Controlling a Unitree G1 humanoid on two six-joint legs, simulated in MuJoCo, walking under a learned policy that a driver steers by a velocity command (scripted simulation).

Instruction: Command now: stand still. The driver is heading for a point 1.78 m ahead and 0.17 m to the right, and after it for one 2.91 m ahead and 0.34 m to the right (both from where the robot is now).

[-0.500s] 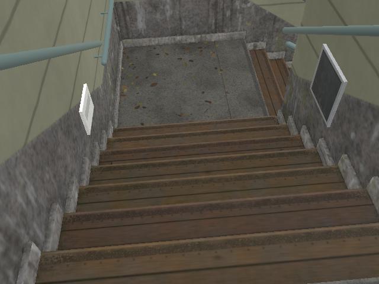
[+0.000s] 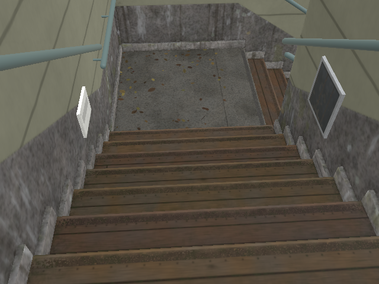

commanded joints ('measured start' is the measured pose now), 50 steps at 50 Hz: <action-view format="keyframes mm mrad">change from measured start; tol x2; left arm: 1 8 90 12 -21 1 -3 5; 20 61 81 -5 30 0 -6 11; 50 91 74 -17 47 -6 -4 15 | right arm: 1 97 -83 -11 -3 -1 -6 -3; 50 235 -45 -5 -14 3 -12 1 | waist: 1 8 11 26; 50 10 15 43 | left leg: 1 -244 47 -45 -160 87 15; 10 -240 44 -46 -185 73 20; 34 -216 37 -38 -182 164 22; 50 -209 36 -37 -182 187 22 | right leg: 1 207 -49 62 -53 132 -50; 12 198 -45 63 -69 102 -40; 50 198 -44 59 -48 167 -38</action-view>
